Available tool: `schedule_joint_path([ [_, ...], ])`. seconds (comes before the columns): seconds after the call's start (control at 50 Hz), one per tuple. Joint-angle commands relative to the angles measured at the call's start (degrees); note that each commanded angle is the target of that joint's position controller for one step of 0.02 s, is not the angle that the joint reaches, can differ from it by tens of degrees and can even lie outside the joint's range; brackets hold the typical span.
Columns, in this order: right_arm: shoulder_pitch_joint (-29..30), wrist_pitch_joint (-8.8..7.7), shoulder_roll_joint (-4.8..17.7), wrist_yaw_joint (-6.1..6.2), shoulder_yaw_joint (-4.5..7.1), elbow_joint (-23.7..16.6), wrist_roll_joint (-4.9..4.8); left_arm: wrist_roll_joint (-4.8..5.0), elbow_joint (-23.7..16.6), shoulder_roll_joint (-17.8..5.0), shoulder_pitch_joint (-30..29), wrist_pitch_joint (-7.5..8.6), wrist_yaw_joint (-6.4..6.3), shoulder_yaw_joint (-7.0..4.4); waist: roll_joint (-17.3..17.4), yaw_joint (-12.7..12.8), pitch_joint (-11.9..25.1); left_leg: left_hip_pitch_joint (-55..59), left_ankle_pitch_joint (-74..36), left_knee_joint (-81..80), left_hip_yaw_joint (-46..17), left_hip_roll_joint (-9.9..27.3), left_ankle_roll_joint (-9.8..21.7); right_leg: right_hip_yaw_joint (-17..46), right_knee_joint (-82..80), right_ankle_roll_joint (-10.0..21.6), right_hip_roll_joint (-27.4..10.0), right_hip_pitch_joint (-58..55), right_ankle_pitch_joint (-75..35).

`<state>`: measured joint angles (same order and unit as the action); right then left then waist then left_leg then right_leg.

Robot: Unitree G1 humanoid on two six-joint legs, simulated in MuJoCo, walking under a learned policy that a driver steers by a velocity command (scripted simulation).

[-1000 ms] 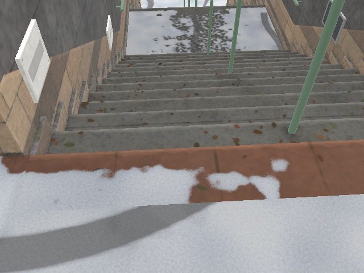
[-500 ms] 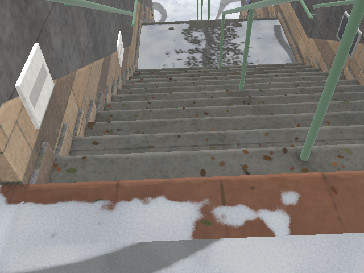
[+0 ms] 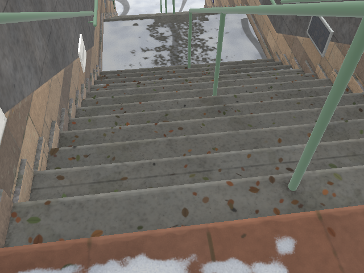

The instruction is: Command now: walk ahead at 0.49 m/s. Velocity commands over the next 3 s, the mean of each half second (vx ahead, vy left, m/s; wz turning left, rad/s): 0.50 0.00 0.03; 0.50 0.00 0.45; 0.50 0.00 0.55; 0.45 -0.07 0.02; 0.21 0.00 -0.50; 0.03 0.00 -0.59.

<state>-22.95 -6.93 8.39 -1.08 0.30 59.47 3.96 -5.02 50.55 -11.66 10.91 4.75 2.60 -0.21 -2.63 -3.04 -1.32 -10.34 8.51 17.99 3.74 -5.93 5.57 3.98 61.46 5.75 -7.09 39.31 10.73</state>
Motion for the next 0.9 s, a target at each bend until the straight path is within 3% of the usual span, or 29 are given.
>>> schedule_joint_path([
  [0.02,3.71,-1.99,4.6,-1.12,-0.01,-4.33,0.46,0.33,-2.34,-0.55,0.63,-0.83,0.54,0.57,4.19,2.71,-1.22,-13.4,-9.45,-11.64,-7.63,13.23,10.29,-3.95,-13.6,-1.82,-0.36,-9.9,-12.85],
  [0.06,-2.78,-1.7,6.59,-2.29,0.35,-1.87,-0.46,0.57,-3.53,-0.61,-3.47,-1.87,0.84,0.51,5.72,1.14,-1.7,-7.84,-15.48,-10.38,-8.55,14.98,11.02,-4.37,-19.19,-3.41,1.21,-9.33,-15.65],
  [0.1,-7.13,-1.44,7.56,-2.85,0.68,-0.09,-0.44,0.91,-4.27,-2.12,-6.28,-2.31,0.49,-0.09,5.64,0.21,-2.22,2.32,-19.99,-8.73,-10.34,17.88,11.42,-3.13,-24.36,-3.55,1.69,-4.75,-15.35],
  [0.18,-9.73,-0.22,6.55,-2.1,0.83,1.6,0.08,1.29,-5.92,-2.6,-13.08,-2.28,-0.21,-0.98,5.96,-0.9,-2.78,16.62,-19.02,-7.47,-11.49,21.05,9.22,-2.1,-31.46,-1.46,2.13,-0.15,-10.62],
  [0.22,-9.28,0.59,7.68,-1.53,1.43,1.64,-0.06,1.75,-6.25,-2.59,-15.17,-1.98,-0.26,-1.4,6.28,-0.82,-2.67,17.97,-20.2,-6.63,-10.77,21.58,7.95,-3.37,-33.53,-0.72,3.29,-4.24,-8.08],
  [0.26,-7.54,1.08,9.19,-1.02,2.11,1.2,-0.35,2.88,-5.56,-4.37,-12.92,-0.97,-0.37,-2.61,6.26,2.05,-0.31,14.77,-31.37,-1.7,-8.27,19.39,5.75,-6.76,-35.95,1.25,6.26,-16.65,-10.63],
  [0.28,-7.08,0.9,9.24,-0.9,2.21,0.74,-0.37,3.87,-4.42,-6.91,-8.06,-0.13,-0.78,-3.73,5.9,4.18,3.46,9.36,-36.8,4.67,-5.33,15.49,2.84,-7.4,-34.03,3.47,7.4,-28.94,-12.99],
  [0.3,-11.64,0.49,5.38,-0.83,1.13,0.33,0.16,3.71,-1.85,-9.74,2.35,0.51,-0.99,-4.32,-1.11,5.38,16.06,-2.97,-26.51,19.21,-2.49,9.66,-1.54,0.45,-28.49,11.39,0.22,-52.67,-26.28],
  [0.32,-13.62,-0.13,1.34,-2.08,-0.66,-1.5,0.78,3.02,2.04,-10.9,18.74,0.17,-1.36,-4.46,-12.0,10.94,26.67,-22.07,9.86,36.59,-2.97,1.43,-5.41,26.37,-39.27,21.83,-14.27,-74.46,-18.09],
  [0.34,-2.92,0.26,5.38,-2.85,1.21,-3.08,-0.87,0.84,5.9,-9.31,24.79,0.65,-1.85,-4.73,-4.71,14.53,16.28,-32.33,23.22,48.64,-9.39,2.94,-2.79,32.03,-46.21,16.44,-14.58,-68.58,-7.39],
  [0.36,1.95,0.37,5.88,-2.03,1.93,-4.58,-1.39,1.31,4.98,-10.04,17.53,1.65,-2.27,-5.35,-1.25,11.38,4.66,-34.9,18.57,51.85,-10.94,7.33,-0.82,24.79,-48.12,12.03,-13.27,-55.2,0.23],
  [0.38,2.14,0.6,7.02,-0.76,2.47,-4.12,-0.38,2.17,3.8,-7.09,10.99,1.62,-2.78,-4.62,-0.51,8.27,1.4,-31.36,14.04,49.93,-10.55,10.62,0.01,19.44,-50.58,10.86,-10.88,-45.61,0.68],
  [0.4,1.25,0.87,4.73,-0.01,2.11,-4.1,0.58,2.91,3.38,-3.46,8.26,1.55,-3.05,-3.33,-0.59,5.67,1.76,-28.05,10.21,47.78,-10.51,12.37,0.43,15.22,-52.38,10.66,-9.79,-40.88,-3.43],
  [0.42,1.6,1.35,2.6,0.03,1.7,-4.3,0.92,2.75,3.13,-0.68,7.23,1.57,-3.32,-2.54,0.18,4.46,1.11,-26.15,7.23,46.72,-10.27,13.03,0.24,11.66,-53.75,10.33,-9.01,-37.8,-7.78],
  [0.44,0.71,1.8,0.97,-0.29,1.65,-4.07,0.72,2.36,3.37,0.13,8.31,1.7,-3.35,-2.24,0.28,3.44,1.29,-24.98,5.41,45.61,-9.84,12.91,0.14,8.45,-54.88,9.73,-8.11,-36.44,-9.94],
  [0.5,2.85,2.44,1.21,-2.64,1.88,-4.26,-0.51,0.61,5.17,-0.42,12.39,2.64,-2.67,-2.11,-0.5,3.5,-0.76,-28.88,-2.94,40.89,-8.35,12.42,-0.7,0.41,-56.09,9.22,-6.97,-34.46,-16.93],
  [0.54,5.28,2.64,1.24,-3.17,1.82,-5.12,-0.92,-0.61,6.65,-0.61,15.58,3.35,-1.95,-1.7,-1.54,2.95,-0.95,-30.54,-8.85,36.63,-7.9,12.86,-1.67,-3.36,-54.32,9.3,-7.19,-33.46,-28.25],
  [0.6,11.39,3.19,2.69,-3.43,1.92,-7.57,-0.59,-0.36,7.41,-1.45,16.88,3.83,-0.82,-0.94,-0.41,2.97,-0.64,-29.06,-17.02,27.67,-6.76,12.23,-2.64,-7.51,-53.64,8.95,-6.92,-31.73,-35.17],
  [0.64,13.56,3.81,3.1,-3.87,2.07,-8.17,-0.41,-0.57,8.36,-1.8,17.83,3.29,-0.32,-0.43,-1.56,3.15,-0.52,-25.83,-19.31,27.86,-4.88,10.9,-2.9,-10.79,-53.04,7.33,-5.48,-29.77,-32.53],
  [0.68,15.7,4.15,3.94,-3.9,2.41,-9.09,-0.9,-0.72,9.88,-2.02,20.61,3.25,-0.41,-0.04,-1.09,3.57,-2.24,-27.89,-18.61,26.26,-5.51,10.84,-2.77,-10.48,-52.88,7.04,-7.01,-32.75,-30.59],
  [0.7,13.33,4.18,3.44,-4.0,2.3,-8.49,-0.73,-1.89,11.83,-2.42,23.63,3.14,-0.57,-0.04,-1.41,2.93,-2.61,-31.81,-19.98,31.61,-8.95,12.07,-2.44,-8.73,-50.44,7.78,-10.35,-38.28,-33.53],
  [0.72,12.26,3.68,3.89,-4.26,2.6,-8.24,-0.34,-2.31,11.43,-3.11,23.46,2.97,-0.97,-0.23,0.6,2.54,-2.26,-34.0,-17.94,34.4,-8.27,11.51,-2.0,-10.33,-47.68,7.35,-10.09,-41.38,-33.55],
  [0.74,14.89,3.33,4.26,-3.71,2.72,-9.27,-1.09,-1.53,11.71,-2.35,22.57,3.23,-1.34,-0.18,0.62,3.26,-3.23,-38.48,-16.02,29.68,-10.83,12.85,-1.58,-9.75,-48.06,7.3,-11.29,-45.85,-34.41],
  [0.78,19.12,3.08,3.7,-3.39,2.73,-10.9,-1.02,-0.45,11.91,-2.23,23.79,3.22,-2.15,-0.19,-0.69,4.48,-3.08,-36.7,-8.4,29.14,-6.49,12.04,-1.68,-11.18,-47.01,6.08,-10.57,-48.98,-36.97],
  [0.82,20.44,2.74,3.47,-3.35,2.75,-12.18,-1.13,-0.12,11.28,-3.7,23.82,2.88,-2.89,-0.91,-0.83,4.71,-3.79,-32.75,-0.81,28.46,-3.99,11.22,-1.53,-13.28,-45.22,4.88,-10.79,-48.77,-41.26],
  [0.84,23.87,2.41,4.57,-3.26,3.15,-13.47,-1.28,2.06,10.88,-5.25,23.95,2.58,-3.13,-1.72,-0.19,6.44,-4.44,-29.16,8.06,21.15,0.99,8.3,-1.8,-15.22,-45.14,4.92,-9.27,-48.32,-42.06],
  [0.86,20.8,2.35,3.67,-3.03,2.98,-13.76,-1.2,-0.1,10.81,-6.55,24.04,2.34,-3.51,-1.86,-2.9,4.16,-3.81,-21.15,5.22,26.79,0.89,8.1,-0.68,-15.55,-42.13,4.15,-10.69,-44.68,-51.56],
  [0.88,14.08,1.77,4.87,-2.53,3.72,-12.35,-1.95,-0.12,9.4,-8.9,19.96,2.21,-3.78,-2.74,-3.2,0.87,-1.99,-14.84,5.21,25.02,1.1,6.25,0.01,-17.25,-37.4,3.28,-10.52,-42.31,-57.1],
  [0.9,9.12,0.68,8.41,-1.81,5.2,-10.88,-2.85,1.33,9.04,-9.62,19.59,2.38,-3.96,-3.16,-0.39,0.06,0.44,-5.99,1.67,16.74,4.55,1.76,1.15,-19.92,-28.77,2.66,-6.74,-39.53,-54.82],
])
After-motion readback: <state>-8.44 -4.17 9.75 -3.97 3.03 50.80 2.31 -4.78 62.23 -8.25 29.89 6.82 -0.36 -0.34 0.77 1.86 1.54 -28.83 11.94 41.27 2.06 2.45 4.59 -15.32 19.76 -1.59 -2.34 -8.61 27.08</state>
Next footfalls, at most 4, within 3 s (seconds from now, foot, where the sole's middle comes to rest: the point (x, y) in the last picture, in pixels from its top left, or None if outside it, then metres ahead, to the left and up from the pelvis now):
0.28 right None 0.34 -0.16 -0.78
0.90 left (147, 255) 0.56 0.13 -0.78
1.36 right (176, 207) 0.85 0.01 -0.94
1.74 left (107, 203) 0.88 0.33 -0.94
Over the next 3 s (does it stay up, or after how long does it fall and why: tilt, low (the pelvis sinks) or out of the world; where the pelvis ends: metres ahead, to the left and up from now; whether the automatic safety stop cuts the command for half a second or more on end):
stays up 1.11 0.19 -0.35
